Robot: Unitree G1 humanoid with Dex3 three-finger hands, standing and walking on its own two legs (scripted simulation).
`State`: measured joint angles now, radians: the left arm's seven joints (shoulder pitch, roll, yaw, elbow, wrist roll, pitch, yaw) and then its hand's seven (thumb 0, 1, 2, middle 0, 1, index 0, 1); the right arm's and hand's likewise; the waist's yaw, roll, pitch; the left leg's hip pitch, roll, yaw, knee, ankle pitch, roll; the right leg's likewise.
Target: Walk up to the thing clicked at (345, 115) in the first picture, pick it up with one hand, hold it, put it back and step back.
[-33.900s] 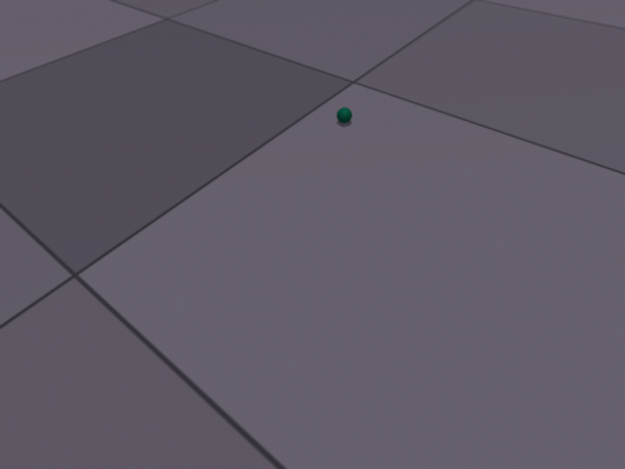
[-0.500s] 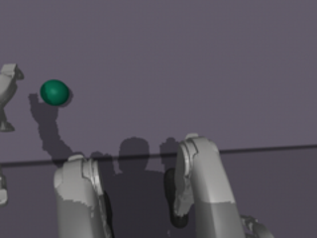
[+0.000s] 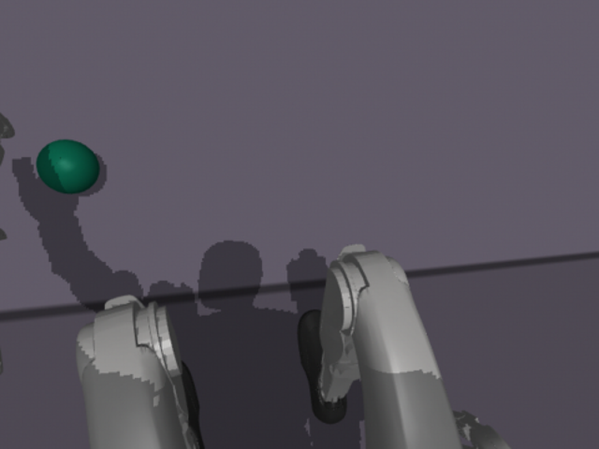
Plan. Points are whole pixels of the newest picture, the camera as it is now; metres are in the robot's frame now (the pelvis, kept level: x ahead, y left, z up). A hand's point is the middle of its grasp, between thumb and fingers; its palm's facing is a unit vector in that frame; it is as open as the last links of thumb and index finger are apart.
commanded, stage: rise first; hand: left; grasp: from above
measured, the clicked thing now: (69, 167) +0.54 +0.26 -0.30
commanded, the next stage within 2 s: approach in 1.72 s
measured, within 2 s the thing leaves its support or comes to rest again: neither
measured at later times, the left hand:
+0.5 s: hand out of the picture +0.48 +0.31 -0.18, palm faces -0.46 -0.04 -0.89, open 14.1 cm
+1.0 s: hand (8, 178) +0.49 +0.30 -0.19, palm faces -0.46 -0.04 -0.89, open 14.1 cm
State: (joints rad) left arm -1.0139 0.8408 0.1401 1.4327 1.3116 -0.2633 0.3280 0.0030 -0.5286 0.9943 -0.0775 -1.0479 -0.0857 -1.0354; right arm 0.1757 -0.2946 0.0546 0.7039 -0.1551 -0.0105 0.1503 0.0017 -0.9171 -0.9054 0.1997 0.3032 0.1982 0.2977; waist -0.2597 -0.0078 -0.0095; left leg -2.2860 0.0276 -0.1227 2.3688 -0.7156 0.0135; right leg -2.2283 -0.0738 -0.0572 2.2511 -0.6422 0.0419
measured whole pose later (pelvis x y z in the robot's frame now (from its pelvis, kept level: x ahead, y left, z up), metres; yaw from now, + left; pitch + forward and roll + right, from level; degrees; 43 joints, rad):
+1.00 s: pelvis +0.00 +0.00 -0.02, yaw -1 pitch +34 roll -9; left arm -1.09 0.88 0.12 1.53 1.32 -0.24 0.36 0.00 -0.54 1.01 -0.09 -1.05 -0.09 -1.05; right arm 0.19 -0.30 0.11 0.69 -0.16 -0.04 0.16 0.00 -0.91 -0.90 0.20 0.30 0.20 0.30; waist -0.31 -0.01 0.02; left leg -2.34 0.02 -0.15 2.43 -0.70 0.01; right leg -2.27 -0.06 -0.07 2.30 -0.62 0.04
